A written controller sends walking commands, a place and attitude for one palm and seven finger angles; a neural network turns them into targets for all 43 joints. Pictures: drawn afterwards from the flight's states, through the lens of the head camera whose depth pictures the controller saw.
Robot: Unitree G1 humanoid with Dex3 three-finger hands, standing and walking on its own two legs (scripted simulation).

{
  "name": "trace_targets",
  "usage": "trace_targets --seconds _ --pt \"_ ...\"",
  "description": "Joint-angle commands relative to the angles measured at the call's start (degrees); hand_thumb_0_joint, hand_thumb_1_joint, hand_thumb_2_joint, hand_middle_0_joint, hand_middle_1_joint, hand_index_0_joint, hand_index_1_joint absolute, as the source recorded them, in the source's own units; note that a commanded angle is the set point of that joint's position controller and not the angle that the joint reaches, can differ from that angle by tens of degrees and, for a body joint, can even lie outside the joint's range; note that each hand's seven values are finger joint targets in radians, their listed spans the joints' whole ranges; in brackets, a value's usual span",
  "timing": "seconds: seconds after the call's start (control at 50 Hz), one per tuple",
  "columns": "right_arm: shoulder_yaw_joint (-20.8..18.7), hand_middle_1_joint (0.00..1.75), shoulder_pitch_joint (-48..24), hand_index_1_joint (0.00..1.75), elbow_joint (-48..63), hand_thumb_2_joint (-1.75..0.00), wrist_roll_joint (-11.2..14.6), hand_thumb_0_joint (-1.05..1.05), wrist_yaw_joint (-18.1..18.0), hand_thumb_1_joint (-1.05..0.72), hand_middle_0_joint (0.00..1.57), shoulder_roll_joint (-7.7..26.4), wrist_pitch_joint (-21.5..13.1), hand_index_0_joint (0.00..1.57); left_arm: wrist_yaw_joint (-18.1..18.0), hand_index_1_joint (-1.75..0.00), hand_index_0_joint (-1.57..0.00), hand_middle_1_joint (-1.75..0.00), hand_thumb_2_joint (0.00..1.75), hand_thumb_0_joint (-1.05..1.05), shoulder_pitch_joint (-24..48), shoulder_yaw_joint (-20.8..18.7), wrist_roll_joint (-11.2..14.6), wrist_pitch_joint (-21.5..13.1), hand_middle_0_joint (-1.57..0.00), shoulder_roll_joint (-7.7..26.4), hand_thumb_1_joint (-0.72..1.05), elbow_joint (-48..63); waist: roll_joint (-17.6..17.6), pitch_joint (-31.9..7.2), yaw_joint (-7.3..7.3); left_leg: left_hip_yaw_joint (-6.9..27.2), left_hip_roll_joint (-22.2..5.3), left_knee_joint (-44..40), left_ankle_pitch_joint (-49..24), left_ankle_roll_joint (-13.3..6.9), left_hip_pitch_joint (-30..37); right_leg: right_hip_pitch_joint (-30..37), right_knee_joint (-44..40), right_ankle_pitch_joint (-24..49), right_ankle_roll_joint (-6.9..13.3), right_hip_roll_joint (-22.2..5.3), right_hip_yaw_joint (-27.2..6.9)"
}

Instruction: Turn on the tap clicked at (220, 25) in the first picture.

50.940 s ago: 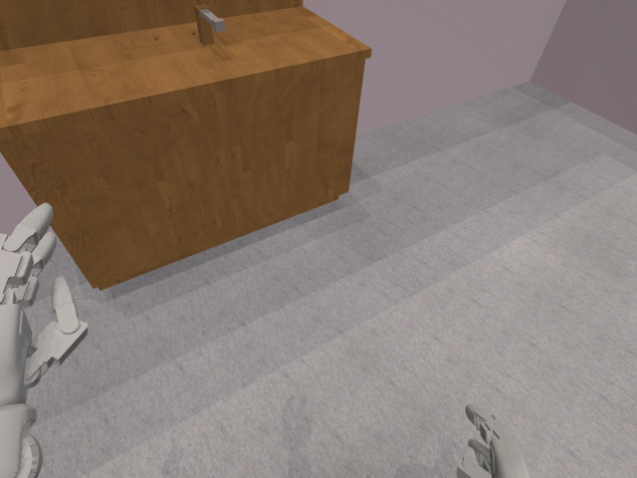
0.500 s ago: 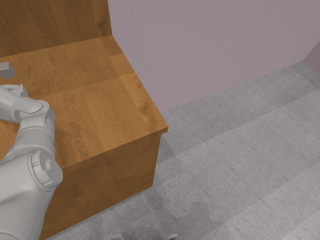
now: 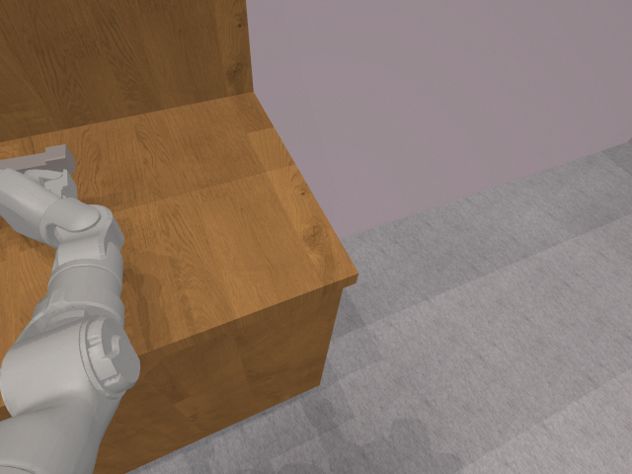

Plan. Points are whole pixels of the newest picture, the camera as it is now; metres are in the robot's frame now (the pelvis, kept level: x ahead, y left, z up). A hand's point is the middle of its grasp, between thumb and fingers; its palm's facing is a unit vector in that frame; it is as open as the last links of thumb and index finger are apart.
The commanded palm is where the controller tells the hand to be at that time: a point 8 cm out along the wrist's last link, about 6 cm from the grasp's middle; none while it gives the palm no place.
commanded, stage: lift the hand up off the lever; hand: left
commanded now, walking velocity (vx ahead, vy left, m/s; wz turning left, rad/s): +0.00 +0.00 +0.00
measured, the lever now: (60, 160) +0.52 +0.31 +0.09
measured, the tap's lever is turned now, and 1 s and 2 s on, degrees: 86 86 86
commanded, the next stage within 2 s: draw the hand back beside the body in 1.54 s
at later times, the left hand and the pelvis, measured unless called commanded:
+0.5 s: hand (53, 175) +0.46 +0.28 +0.13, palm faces +0.84 -0.54 -0.07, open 7.8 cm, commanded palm +0.40 +0.29 +0.13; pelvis +0.00 +0.00 +0.01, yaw +1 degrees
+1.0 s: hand (53, 167) +0.45 +0.27 +0.15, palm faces +0.84 -0.53 -0.08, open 7.8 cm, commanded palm +0.39 +0.29 +0.15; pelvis -0.01 -0.01 +0.01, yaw +1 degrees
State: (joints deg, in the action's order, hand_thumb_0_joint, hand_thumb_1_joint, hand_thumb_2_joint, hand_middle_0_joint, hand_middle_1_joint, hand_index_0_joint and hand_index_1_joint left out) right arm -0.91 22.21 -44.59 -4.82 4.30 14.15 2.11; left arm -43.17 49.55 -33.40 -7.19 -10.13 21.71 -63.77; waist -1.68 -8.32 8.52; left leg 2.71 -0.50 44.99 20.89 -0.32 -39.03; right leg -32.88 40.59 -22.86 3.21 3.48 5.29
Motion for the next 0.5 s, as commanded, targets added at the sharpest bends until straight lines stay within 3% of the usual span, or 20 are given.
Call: trace_targets --seconds 0.0,0.04,0.1,0.12,0.18,0.22,0.24,0.26,0.36,0.4,0.42,0.44,0.48 --pt "-3.5 0.3 4.8 0.3 3.7 -0.9 0.0 0.0 -0.4 -0.9 0.2 9.3 -0.5 0.2 -0.1 -0.15 -0.15 -0.15 0.9 0.0 24.8 3.5 -1.9 -3.3 -0.15 12.5 0.9 16.5 -5.9 -19.6 -0.67 0.8 0.5 -2.8 -26.9 -1.4 19.1 7.4 -4.3 25.5 -2.4 -0.8 -2.3" --pt "-3.8 0.3 4.5 0.3 3.8 -0.9 0.2 0.0 -0.7 -0.9 0.2 9.3 -0.2 0.2 0.0 -0.15 -0.15 -0.15 0.9 0.0 22.6 2.3 -1.3 -2.6 -0.15 12.9 0.9 18.1 -6.3 -19.8 -1.59 1.3 0.2 -3.4 -29.2 -1.1 20.9 7.7 -4.5 25.2 -2.2 -0.8 -2.1" --pt "-3.9 0.3 3.8 0.3 4.0 -0.9 0.3 0.0 -0.7 -0.9 0.2 9.2 0.0 0.2 0.2 -0.15 -0.15 -0.15 0.9 0.0 21.8 3.6 -0.6 -1.7 -0.15 10.9 0.9 21.2 -6.3 -20.5 -1.81 1.3 0.1 -3.6 -32.5 -0.6 22.9 8.4 -4.8 26.3 -2.2 -0.6 -1.9" --pt "-3.9 0.3 3.7 0.3 4.2 -0.9 0.4 0.0 -0.7 -0.9 0.2 9.1 0.1 0.2 0.3 -0.15 -0.15 -0.15 0.9 0.0 19.4 3.2 -0.4 -0.9 -0.15 10.8 0.9 20.7 -4.9 -20.4 -2.43 1.3 0.1 -3.8 -33.2 -0.6 22.4 9.6 -4.8 26.9 -2.2 -0.6 -1.8" --pt "-3.9 0.3 2.7 0.3 4.0 -0.9 0.4 0.0 -0.8 -0.9 0.2 9.0 0.2 0.2 0.5 -0.15 -0.15 -0.15 0.9 0.0 21.5 5.0 -0.2 0.1 -0.15 8.9 0.9 23.4 -5.9 -19.2 -1.76 1.8 -0.2 -4.2 -34.6 -0.1 24.5 8.1 -5.3 26.1 -2.2 -0.7 -1.6" --pt "-3.9 0.3 2.3 0.3 4.0 -0.9 0.4 0.0 -1.0 -0.9 0.2 9.0 0.2 0.2 0.1 -0.15 -0.15 -0.15 0.9 0.0 21.0 4.1 -0.2 0.5 -0.15 9.7 0.9 23.8 -4.3 -18.9 -2.08 1.4 0.0 -4.5 -32.9 -0.3 23.5 9.5 -5.6 26.4 -2.2 -0.8 -1.7" --pt "-3.9 0.3 1.9 0.3 4.0 -0.9 0.5 0.0 -1.1 -0.9 0.2 9.0 0.3 0.2 0.0 -0.15 -0.15 -0.15 0.9 0.0 21.0 2.9 -0.3 0.4 -0.15 11.2 0.9 25.4 -5.5 -19.1 -2.5 2.0 -0.2 -4.8 -34.0 0.0 24.3 9.7 -5.6 26.0 -2.0 -0.9 -1.6" --pt "-3.9 0.3 1.4 0.3 4.1 -0.9 0.6 0.0 -1.1 -0.9 0.2 8.7 0.2 0.2 0.2 -0.15 -0.15 -0.15 0.9 0.0 21.3 5.1 -0.4 0.6 -0.15 8.8 0.9 25.7 -5.9 -19.1 -2.31 1.7 -0.2 -4.8 -33.9 0.1 24.7 9.2 -5.6 25.7 -2.1 -0.9 -1.7" --pt "-3.7 0.3 0.1 0.3 3.6 -0.9 0.6 0.0 -1.5 -0.9 0.2 8.6 -0.1 0.2 0.3 -0.15 -0.15 -0.15 0.9 0.0 23.8 6.7 -0.5 1.9 -0.15 7.2 0.9 24.6 -5.0 -16.6 -1.6 2.2 0.1 -5.9 -29.8 0.2 24.3 8.3 -6.5 23.0 -1.9 -1.0 -1.4" --pt "-3.6 0.3 -0.1 0.3 3.7 -0.9 0.7 0.0 -1.8 -0.9 0.2 8.7 -0.1 0.2 0.2 -0.15 -0.15 -0.15 0.9 0.0 22.1 5.6 -0.3 2.7 -0.15 8.1 0.9 22.0 -2.9 -16.4 -2.03 1.6 0.6 -6.4 -26.5 -0.3 22.2 10.0 -7.0 22.7 -1.9 -1.1 -1.5" --pt "-3.4 0.3 -0.5 0.3 3.7 -0.9 0.7 0.0 -1.9 -0.9 0.2 8.6 0.0 0.2 0.3 -0.15 -0.15 -0.15 0.9 0.0 23.2 6.9 -0.1 3.0 -0.15 6.7 0.9 21.7 -2.2 -15.9 -1.48 1.1 0.7 -6.5 -25.5 -0.6 21.7 10.4 -7.3 23.3 -2.1 -1.3 -1.7" --pt "-3.5 0.3 -0.6 0.3 3.6 -0.9 0.7 0.0 -2.0 -0.9 0.2 8.7 0.0 0.2 0.2 -0.15 -0.15 -0.15 0.9 0.0 22.2 5.4 -0.1 3.3 -0.15 8.0 0.9 20.9 -2.6 -15.4 -2.05 1.2 0.8 -6.8 -24.8 -0.7 21.2 10.6 -7.6 22.6 -2.0 -1.4 -1.7" --pt "-3.3 0.3 -0.9 0.3 3.8 -0.9 0.9 0.0 -2.0 -0.9 0.2 8.5 -0.1 0.2 0.2 -0.15 -0.15 -0.15 0.9 0.0 23.7 6.2 -0.2 3.4 -0.15 7.7 0.9 21.0 -2.3 -16.3 -1.8 1.1 0.9 -6.9 -24.0 -0.8 21.4 10.9 -7.7 22.6 -2.1 -1.5 -1.8"
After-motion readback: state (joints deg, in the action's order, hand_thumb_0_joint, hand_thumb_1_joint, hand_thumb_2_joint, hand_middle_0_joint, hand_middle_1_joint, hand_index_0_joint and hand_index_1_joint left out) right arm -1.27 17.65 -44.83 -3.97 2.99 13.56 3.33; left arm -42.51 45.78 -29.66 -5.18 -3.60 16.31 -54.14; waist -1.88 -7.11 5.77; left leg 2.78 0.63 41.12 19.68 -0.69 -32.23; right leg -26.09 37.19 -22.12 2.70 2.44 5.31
